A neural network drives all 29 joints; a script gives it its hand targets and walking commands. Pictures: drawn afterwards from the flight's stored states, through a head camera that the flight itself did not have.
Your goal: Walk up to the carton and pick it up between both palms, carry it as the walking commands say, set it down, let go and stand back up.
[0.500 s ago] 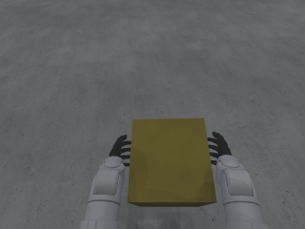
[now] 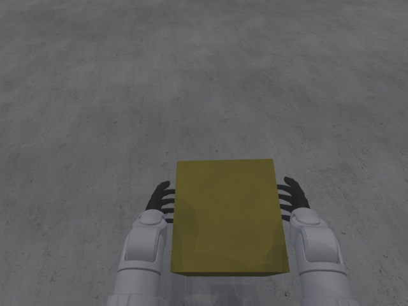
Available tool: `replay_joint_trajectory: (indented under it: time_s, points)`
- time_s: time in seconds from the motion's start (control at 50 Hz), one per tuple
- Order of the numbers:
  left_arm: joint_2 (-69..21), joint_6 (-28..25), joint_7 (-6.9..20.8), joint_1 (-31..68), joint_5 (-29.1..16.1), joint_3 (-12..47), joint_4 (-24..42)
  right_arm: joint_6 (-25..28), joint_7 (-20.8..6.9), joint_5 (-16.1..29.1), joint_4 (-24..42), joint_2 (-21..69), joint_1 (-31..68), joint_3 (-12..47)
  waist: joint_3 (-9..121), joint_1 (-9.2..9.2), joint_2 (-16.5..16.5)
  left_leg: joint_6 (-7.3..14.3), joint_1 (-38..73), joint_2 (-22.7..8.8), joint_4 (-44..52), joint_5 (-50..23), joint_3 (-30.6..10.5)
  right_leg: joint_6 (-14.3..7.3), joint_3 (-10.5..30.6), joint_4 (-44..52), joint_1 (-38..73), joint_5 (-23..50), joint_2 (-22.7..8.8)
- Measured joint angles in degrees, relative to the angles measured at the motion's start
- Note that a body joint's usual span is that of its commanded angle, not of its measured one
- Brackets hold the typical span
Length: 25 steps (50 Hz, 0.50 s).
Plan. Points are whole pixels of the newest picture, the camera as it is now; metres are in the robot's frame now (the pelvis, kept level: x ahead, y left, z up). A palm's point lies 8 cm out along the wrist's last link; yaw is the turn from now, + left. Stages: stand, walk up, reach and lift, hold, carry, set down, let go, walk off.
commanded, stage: carry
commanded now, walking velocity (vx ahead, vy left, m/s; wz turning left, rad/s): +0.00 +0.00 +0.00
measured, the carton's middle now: (225, 224) +0.30 +0.00 -0.07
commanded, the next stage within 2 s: none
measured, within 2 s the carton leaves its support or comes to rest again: neither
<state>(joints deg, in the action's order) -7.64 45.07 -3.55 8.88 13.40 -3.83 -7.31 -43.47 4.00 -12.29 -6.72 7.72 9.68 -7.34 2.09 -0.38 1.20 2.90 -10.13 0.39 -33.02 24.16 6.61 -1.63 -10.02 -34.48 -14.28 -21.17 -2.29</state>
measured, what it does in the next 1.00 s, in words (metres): stands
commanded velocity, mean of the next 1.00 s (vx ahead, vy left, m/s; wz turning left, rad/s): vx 0.00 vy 0.00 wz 0.00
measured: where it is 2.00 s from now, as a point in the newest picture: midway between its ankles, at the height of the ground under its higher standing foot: outside the picture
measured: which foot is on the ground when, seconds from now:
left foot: down 0.00-1.00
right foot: down 0.00-1.00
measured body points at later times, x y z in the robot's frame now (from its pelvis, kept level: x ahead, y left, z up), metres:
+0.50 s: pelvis -0.01 +0.00 +0.00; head -0.01 +0.00 +0.45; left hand +0.28 +0.15 +0.02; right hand +0.28 -0.15 +0.02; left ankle -0.07 +0.08 -0.73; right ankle -0.03 -0.09 -0.73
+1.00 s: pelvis -0.01 +0.00 +0.00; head -0.01 +0.00 +0.45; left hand +0.27 +0.14 +0.01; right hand +0.28 -0.15 +0.02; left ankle -0.07 +0.08 -0.73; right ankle -0.03 -0.09 -0.73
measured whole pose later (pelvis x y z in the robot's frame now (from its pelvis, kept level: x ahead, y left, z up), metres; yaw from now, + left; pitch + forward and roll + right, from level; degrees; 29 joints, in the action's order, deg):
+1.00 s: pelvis -0.01 +0.00 +0.00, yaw +0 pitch +1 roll +0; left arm -7.7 45.2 -3.6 9.5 13.8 -3.9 -7.7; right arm -43.0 3.8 -12.8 -7.6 7.8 10.4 -7.8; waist 1.4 0.0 1.0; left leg 3.0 -10.6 0.5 -32.7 22.8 6.7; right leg -1.8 -10.0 -34.0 -14.7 -19.8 -2.4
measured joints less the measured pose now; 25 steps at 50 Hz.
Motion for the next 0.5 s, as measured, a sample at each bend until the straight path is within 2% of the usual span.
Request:
replay_joint_trajectory:
  time_s: [0.5]
  points:
    - [-0.04, 0.34, 0.1, 0.41, 0.22, -0.15, -0.54, 0.41, -0.19, -0.72, -1.4, 0.07, 0.48, -0.33, -0.11, -0.03, 0.06, 0.39, 0.05, 0.43, 0.7, -0.99, 0.18, 0.24, 0.15, 0.49, -0.05, 0.97, -0.38]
